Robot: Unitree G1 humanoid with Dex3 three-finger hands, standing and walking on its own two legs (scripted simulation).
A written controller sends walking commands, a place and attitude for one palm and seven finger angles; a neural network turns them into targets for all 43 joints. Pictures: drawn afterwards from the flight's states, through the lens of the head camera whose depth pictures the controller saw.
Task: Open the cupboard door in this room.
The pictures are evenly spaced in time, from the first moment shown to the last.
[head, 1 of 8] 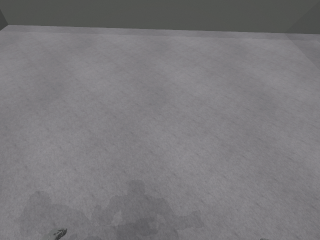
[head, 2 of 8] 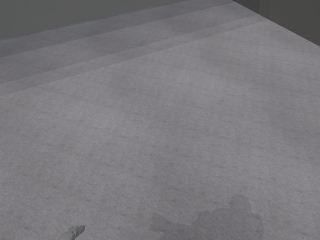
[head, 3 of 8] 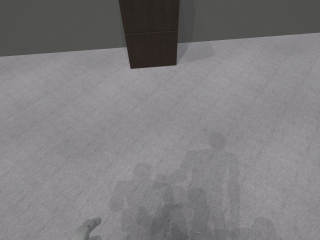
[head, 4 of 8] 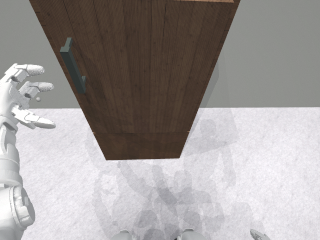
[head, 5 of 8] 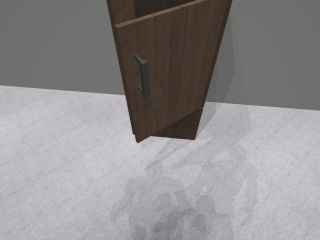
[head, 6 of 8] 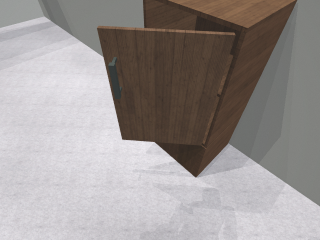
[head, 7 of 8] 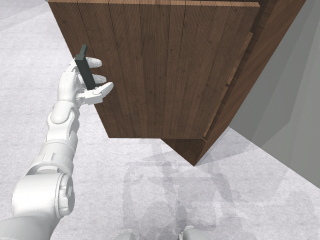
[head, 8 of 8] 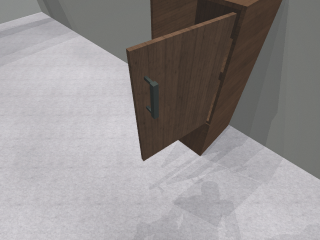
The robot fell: no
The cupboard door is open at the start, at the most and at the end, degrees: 0 81 79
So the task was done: yes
